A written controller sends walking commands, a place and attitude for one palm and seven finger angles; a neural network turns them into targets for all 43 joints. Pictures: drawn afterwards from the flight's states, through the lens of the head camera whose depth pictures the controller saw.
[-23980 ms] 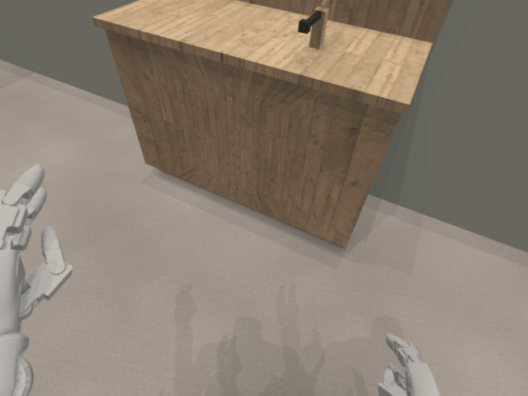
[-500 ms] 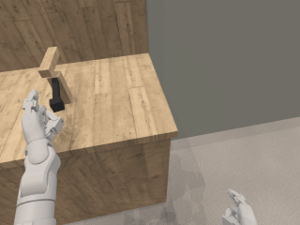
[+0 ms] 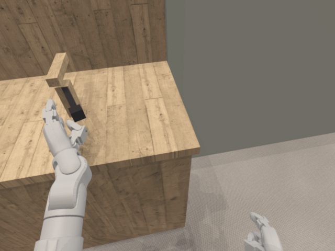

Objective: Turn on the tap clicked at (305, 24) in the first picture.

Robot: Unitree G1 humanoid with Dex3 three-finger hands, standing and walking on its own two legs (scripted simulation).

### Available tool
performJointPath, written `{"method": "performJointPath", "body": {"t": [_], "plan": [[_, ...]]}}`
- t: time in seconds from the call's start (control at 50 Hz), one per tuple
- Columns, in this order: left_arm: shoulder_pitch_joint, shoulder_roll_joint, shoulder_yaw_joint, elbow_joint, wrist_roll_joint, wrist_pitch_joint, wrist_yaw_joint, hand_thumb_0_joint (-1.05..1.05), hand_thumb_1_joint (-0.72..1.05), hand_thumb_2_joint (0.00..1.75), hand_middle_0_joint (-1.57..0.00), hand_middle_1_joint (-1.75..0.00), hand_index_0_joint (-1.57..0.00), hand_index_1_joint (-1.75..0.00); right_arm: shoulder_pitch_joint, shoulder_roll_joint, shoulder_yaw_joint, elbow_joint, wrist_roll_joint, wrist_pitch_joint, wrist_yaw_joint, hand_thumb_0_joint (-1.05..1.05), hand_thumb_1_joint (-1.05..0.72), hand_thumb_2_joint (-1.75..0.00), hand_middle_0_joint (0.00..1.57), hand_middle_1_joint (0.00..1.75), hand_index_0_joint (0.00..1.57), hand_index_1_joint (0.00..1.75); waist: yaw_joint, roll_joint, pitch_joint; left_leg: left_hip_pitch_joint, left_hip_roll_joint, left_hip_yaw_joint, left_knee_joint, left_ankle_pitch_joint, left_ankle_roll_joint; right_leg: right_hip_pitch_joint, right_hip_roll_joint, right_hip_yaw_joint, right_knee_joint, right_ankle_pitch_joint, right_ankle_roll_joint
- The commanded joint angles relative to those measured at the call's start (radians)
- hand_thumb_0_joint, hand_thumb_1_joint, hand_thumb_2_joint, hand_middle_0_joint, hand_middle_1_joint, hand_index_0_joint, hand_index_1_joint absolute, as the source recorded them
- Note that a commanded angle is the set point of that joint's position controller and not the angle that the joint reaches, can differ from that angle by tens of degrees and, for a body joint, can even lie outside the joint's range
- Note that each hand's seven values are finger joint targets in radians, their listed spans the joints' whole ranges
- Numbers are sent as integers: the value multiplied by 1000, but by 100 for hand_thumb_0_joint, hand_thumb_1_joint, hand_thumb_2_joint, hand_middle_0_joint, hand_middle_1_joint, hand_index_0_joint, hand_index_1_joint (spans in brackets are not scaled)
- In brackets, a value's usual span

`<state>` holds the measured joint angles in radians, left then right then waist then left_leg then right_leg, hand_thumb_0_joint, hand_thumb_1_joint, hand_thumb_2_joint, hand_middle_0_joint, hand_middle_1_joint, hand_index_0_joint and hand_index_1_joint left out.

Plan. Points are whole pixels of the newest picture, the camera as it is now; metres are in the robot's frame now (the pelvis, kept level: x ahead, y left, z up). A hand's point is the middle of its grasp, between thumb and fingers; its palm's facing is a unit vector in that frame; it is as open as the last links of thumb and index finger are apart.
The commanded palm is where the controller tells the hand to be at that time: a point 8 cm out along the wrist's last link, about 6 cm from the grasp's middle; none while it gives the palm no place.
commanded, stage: push the lever round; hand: left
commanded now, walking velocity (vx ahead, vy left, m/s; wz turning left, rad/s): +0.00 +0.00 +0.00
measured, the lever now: (77, 113) +0.38 +0.26 +0.15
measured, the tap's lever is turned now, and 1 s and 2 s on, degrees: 22 49 72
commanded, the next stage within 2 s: lift the hand up off the lever in 1.92 s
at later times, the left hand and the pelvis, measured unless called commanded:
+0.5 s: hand (99, 123) +0.36 +0.20 +0.14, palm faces +0.71 -0.70 -0.06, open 7.5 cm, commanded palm +0.31 +0.23 +0.14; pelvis +0.00 +0.00 +0.00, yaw +0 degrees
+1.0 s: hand (112, 115) +0.39 +0.18 +0.13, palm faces +0.78 -0.63 -0.09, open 7.6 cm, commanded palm +0.35 +0.20 +0.14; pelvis +0.01 -0.01 +0.00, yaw +0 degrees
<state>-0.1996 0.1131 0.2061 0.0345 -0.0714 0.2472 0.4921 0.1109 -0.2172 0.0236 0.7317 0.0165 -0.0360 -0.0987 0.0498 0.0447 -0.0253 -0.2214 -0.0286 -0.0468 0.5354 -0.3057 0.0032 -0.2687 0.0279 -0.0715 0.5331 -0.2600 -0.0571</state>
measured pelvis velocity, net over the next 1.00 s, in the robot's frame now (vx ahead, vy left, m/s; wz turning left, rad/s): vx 0.01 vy -0.01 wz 0.01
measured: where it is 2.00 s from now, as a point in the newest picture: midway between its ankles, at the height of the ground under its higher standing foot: outside the picture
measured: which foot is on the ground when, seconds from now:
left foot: down 0.00-1.00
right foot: down 0.00-1.00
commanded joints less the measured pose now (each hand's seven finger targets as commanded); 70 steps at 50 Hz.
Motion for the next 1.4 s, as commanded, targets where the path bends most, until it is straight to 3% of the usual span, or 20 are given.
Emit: {"method": "performJointPath", "body": {"t": [0.0, 0.04, 0.1, 0.16, 0.2, 0.22, 0.4, 0.44, 0.5, 0.56, 0.7, 0.76, 0.8, 0.88, 0.9, 0.94, 1.0, 1.04, 1.2, 1.38], "plan": [[-355, 134, 0, -214, 32, -52, 38, 0, 90, 90, -15, -15, -15, -15, -158, -111, -38, -149, -6, -32, -7, 0, -90, -90, 20, 30, 20, 30, -9, -8, -213, 3, 10, 7, -68, 227, -9, 126, -46, 48, -87, 157, 24], [-396, 96, -37, -204, 35, -51, 55, 0, 90, 90, -15, -15, -15, -15, -162, -107, -38, -151, -7, -34, -6, 0, -90, -90, 20, 30, 20, 30, -20, -55, -208, 4, 11, 4, -65, 210, -2, 116, -47, 50, -94, 142, 27], [-418, 103, -21, -186, 44, -46, 81, 0, 90, 90, -15, -15, -15, -15, -168, -106, -41, -141, -12, -26, -7, 0, -90, -90, 20, 30, 20, 30, -13, -42, -211, 2, 9, 5, -70, 196, -3, 121, -46, 52, -101, 119, 27], [-449, 45, -74, -187, 56, -46, 106, 0, 90, 90, -15, -15, -15, -15, -171, -98, -42, -143, -18, -25, 1, 0, -90, -90, 20, 30, 20, 30, -20, -36, -237, 17, 10, 8, -63, 222, -8, 123, -50, 49, -92, 146, 25], [-397, 101, -1, -161, 59, -38, 128, 0, 90, 90, -15, -15, -15, -15, -167, -103, -48, -136, -22, -14, 3, 0, -90, -90, 20, 30, 20, 30, 3, -53, -248, 3, 10, 7, -66, 247, -13, 152, -47, 47, -88, 173, 22], [-423, 56, -51, -178, 61, -39, 127, 0, 90, 90, -15, -15, -15, -15, -174, -99, -45, -146, -21, -10, 7, 0, -90, -90, 20, 30, 20, 30, -11, -59, -259, 10, 10, 13, -61, 261, -10, 151, -52, 48, -83, 194, 25], [-518, 54, -29, -97, 79, -31, 187, 0, 90, 90, -15, -15, -15, -15, -186, -93, -50, -122, -28, 5, 11, 0, -90, -90, 20, 30, 20, 30, -14, -75, -237, -8, 10, 13, -68, 194, -4, 137, -53, 52, -111, 110, 27], [-553, 3, -81, -78, 83, -29, 196, 0, 90, 90, -15, -15, -15, -15, -196, -85, -47, -124, -26, 6, 17, 0, -90, -90, 20, 30, 20, 30, -22, -55, -225, -12, 10, 14, -66, 175, -6, 119, -58, 51, -112, 91, 26], [-547, 42, -26, -49, 91, -27, 221, 0, 90, 90, -15, -15, -15, -15, -189, -90, -55, -113, -32, 11, 19, 0, -90, -90, 20, 30, 20, 30, -9, -56, -242, -17, 10, 13, -66, 189, -7, 137, -56, 52, -112, 104, 24], [-610, -19, -85, -21, 98, -27, 238, 0, 90, 90, -15, -15, -15, -15, -197, -83, -52, -113, -33, 10, 27, 0, -90, -90, 20, 30, 20, 30, -28, -64, -227, -15, 11, 19, -61, 172, -4, 113, -59, 49, -116, 88, 27], [-624, 30, -2, 69, 112, -19, 288, 0, 90, 90, -15, -15, -15, -15, -178, -85, -60, -94, -43, 27, 37, 0, -90, -90, 20, 30, 20, 30, -12, -88, -264, -37, 13, 23, -55, 199, -6, 145, -63, 53, -111, 135, 31], [-661, -12, -37, 67, 114, -22, 301, 0, 90, 90, -15, -15, -15, -15, -177, -80, -60, -104, -43, 28, 47, 0, -90, -90, 20, 30, 20, 30, -20, -85, -278, -40, 14, 29, -45, 216, -3, 147, -71, 55, -103, 179, 36], [-655, 36, 20, 85, 118, -23, 314, 0, 90, 90, -15, -15, -15, -15, -169, -87, -66, -97, -45, 34, 47, 0, -90, -90, 20, 30, 20, 30, -12, -104, -286, -48, 15, 29, -44, 227, -2, 164, -68, 56, -100, 199, 37], [-707, -56, -67, 55, 129, -28, 331, 0, 90, 90, -15, -15, -15, -15, -157, -79, -71, -103, -54, 26, 62, 0, -90, -90, 20, 30, 20, 30, -28, -73, -327, -20, 15, 35, -18, 293, -10, 145, -66, 42, -64, 280, 33], [-687, -14, -20, 77, 126, -26, 337, 0, 90, 90, -15, -15, -15, -15, -153, -85, -74, -94, -54, 30, 61, 0, -90, -90, 20, 30, 20, 30, -21, -79, -316, -32, 16, 32, -23, 282, -11, 146, -61, 39, -69, 257, 32], [-721, -46, -46, 104, 124, -24, 344, 0, 90, 90, -15, -15, -15, -15, -157, -83, -70, -93, -52, 29, 63, 0, -90, -90, 20, 30, 20, 30, -32, -115, -304, -48, 14, 33, -21, 252, -5, 134, -68, 43, -76, 237, 39], [-754, -21, -19, 112, 133, -25, 360, 0, 90, 90, -15, -15, -15, -15, -150, -86, -76, -82, -58, 27, 64, 0, -90, -90, 20, 30, 20, 30, -23, -75, -319, -44, 14, 32, -20, 258, -11, 129, -60, 38, -70, 213, 31], [-805, -70, -66, 100, 142, -32, 370, 0, 90, 90, -15, -15, -15, -15, -145, -79, -76, -82, -62, 21, 71, 0, -90, -90, 20, 30, 20, 30, -36, -76, -344, -29, 16, 36, -6, 287, -12, 119, -60, 33, -54, 247, 31], [-819, -12, 5, 171, 160, -29, 402, 0, 90, 90, -15, -15, -15, -15, -117, -89, -85, -70, -72, 33, 80, 0, -90, -90, 20, 30, 20, 30, -25, -84, -379, -62, 15, 37, 9, 316, -18, 133, -58, 30, -25, 304, 33], [-924, -61, -48, 207, 170, -43, 407, 0, 90, 90, -15, -15, -15, -15, -114, -84, -81, -65, -73, 22, 86, 0, -90, -90, 20, 30, 20, 30, -57, -88, -351, -81, 12, 42, 21, 249, -8, 76, -56, 35, -35, 224, 36]]}}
